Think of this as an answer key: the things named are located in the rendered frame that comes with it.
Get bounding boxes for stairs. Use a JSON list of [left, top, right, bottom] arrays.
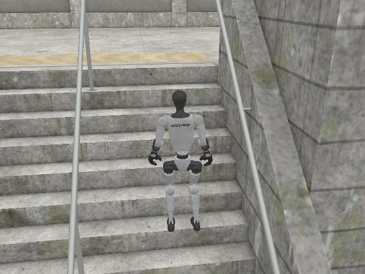
[[0, 66, 256, 274]]

